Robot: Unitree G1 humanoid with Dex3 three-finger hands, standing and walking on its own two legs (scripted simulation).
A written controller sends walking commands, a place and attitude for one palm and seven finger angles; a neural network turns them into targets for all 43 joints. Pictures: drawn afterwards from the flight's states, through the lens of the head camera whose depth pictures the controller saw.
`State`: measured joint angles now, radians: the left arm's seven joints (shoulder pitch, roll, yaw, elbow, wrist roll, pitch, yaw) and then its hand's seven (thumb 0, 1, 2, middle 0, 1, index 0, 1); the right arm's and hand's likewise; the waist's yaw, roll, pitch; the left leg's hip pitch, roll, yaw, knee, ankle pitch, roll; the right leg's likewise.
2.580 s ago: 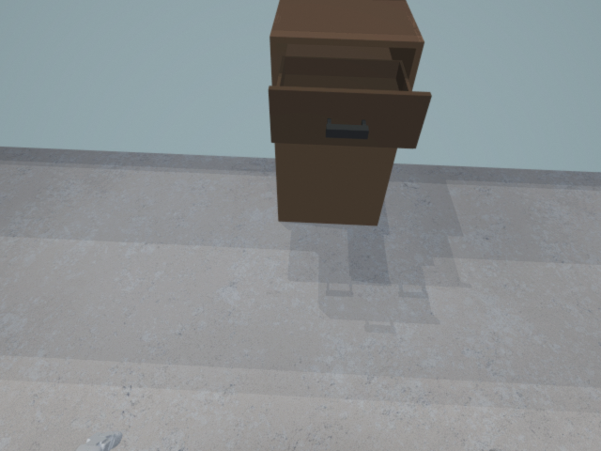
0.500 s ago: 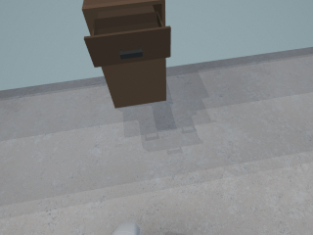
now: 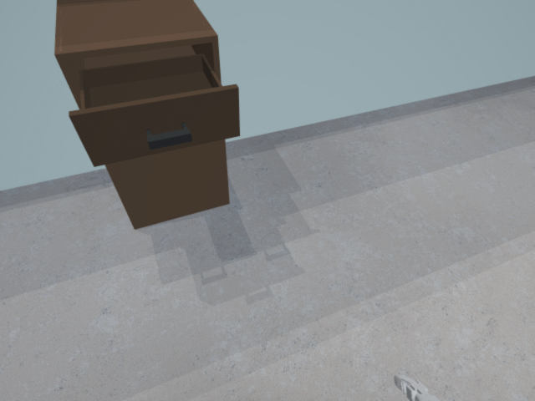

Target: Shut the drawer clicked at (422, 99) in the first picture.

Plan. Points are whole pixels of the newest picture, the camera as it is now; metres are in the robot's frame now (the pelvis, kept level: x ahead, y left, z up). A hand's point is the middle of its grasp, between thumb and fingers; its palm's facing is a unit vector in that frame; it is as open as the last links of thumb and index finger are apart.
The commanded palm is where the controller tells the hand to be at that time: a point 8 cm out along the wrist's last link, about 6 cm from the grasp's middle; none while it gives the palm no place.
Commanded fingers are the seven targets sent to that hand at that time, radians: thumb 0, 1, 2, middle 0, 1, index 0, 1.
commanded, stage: walk to a spot facing it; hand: left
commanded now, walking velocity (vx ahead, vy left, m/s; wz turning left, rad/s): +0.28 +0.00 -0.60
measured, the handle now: (168, 133) +0.70 +0.37 -0.06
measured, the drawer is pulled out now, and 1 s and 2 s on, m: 0.27 0.27 0.27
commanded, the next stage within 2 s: none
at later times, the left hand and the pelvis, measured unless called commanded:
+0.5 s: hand (204, 307) +0.31 +0.17 -0.18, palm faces -0.36 -0.93 -0.13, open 7.4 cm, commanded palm none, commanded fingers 0.00 0.90 0.90 -0.20 -0.30 -0.20 -0.30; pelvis +0.14 +0.05 -0.01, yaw -20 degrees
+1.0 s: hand (216, 266) +0.40 +0.17 -0.17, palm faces -0.51 -0.83 -0.24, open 7.4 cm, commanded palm none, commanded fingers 0.00 0.90 0.90 -0.20 -0.30 -0.20 -0.30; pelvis +0.23 +0.04 -0.01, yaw -37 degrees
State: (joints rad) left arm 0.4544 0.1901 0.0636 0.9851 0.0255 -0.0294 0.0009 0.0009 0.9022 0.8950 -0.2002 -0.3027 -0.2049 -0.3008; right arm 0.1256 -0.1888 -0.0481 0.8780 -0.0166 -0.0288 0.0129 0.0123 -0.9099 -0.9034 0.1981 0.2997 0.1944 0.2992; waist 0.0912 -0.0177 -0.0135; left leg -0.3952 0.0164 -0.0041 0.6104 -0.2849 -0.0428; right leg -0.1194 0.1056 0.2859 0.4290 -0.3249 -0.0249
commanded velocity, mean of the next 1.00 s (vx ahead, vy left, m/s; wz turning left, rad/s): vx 0.03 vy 0.00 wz -0.60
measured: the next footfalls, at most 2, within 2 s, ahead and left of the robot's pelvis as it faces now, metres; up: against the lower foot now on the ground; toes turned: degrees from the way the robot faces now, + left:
left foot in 0.02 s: +0.09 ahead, +0.12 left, +0.00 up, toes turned -1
right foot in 0.60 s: +0.24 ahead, -0.08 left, +0.00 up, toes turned -30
